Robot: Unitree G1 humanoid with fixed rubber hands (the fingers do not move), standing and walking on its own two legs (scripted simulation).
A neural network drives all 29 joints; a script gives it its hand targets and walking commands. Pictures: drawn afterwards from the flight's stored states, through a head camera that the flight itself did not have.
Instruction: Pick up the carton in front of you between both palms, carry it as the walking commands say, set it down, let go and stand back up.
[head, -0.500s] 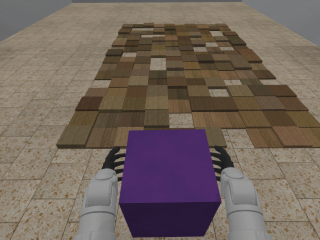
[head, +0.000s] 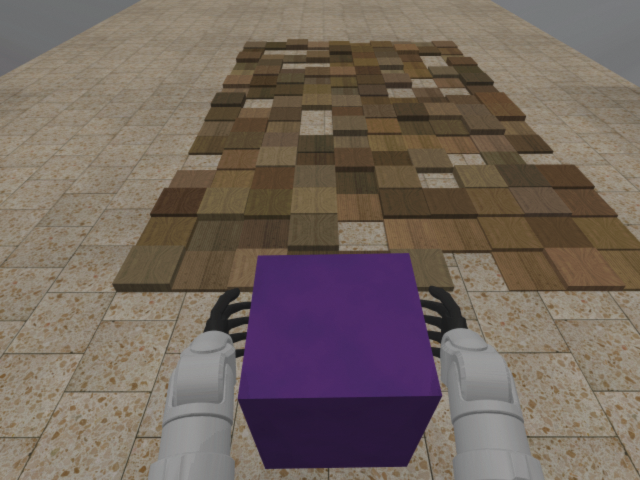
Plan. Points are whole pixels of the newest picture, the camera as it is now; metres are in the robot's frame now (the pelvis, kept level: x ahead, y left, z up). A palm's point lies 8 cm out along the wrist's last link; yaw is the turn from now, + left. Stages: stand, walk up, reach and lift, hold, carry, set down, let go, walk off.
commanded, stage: hold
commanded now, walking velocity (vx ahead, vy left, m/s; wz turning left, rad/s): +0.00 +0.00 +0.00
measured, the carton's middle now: (334, 364) +0.31 +0.00 -0.03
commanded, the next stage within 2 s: carry in 0.06 s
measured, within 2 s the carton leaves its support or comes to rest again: neither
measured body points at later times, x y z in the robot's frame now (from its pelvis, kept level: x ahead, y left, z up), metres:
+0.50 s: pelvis +0.12 -0.01 -0.02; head +0.10 +0.00 +0.43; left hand +0.40 +0.14 +0.05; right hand +0.41 -0.16 +0.05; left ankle +0.06 +0.11 -0.72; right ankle +0.01 -0.14 -0.75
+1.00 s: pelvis +0.40 -0.05 -0.02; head +0.41 -0.05 +0.43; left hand +0.68 +0.11 +0.05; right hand +0.69 -0.19 +0.05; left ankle +0.23 +0.07 -0.66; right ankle +0.46 -0.10 -0.75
